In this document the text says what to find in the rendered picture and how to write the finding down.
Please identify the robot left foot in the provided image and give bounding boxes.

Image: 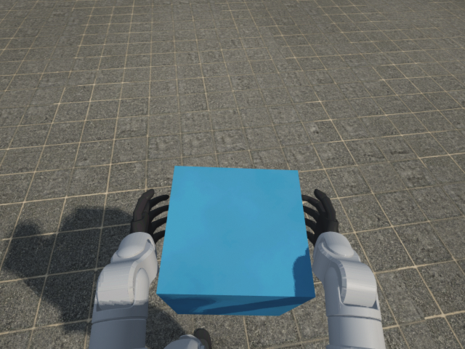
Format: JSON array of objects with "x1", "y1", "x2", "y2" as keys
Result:
[{"x1": 193, "y1": 329, "x2": 211, "y2": 349}]

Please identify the left robot forearm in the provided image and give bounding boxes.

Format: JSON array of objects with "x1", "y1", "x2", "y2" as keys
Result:
[{"x1": 89, "y1": 232, "x2": 159, "y2": 349}]

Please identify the right robot forearm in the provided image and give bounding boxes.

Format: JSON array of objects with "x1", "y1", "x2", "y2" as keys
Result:
[{"x1": 312, "y1": 232, "x2": 386, "y2": 349}]

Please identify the right robot hand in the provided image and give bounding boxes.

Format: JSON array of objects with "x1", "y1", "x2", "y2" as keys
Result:
[{"x1": 302, "y1": 189, "x2": 339, "y2": 247}]

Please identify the left robot hand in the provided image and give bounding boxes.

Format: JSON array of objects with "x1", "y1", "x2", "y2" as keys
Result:
[{"x1": 129, "y1": 189, "x2": 169, "y2": 244}]

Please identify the carton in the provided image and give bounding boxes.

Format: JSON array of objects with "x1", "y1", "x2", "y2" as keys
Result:
[{"x1": 156, "y1": 166, "x2": 315, "y2": 316}]

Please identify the robot left shin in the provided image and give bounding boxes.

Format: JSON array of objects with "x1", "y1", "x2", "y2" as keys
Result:
[{"x1": 179, "y1": 334, "x2": 202, "y2": 344}]

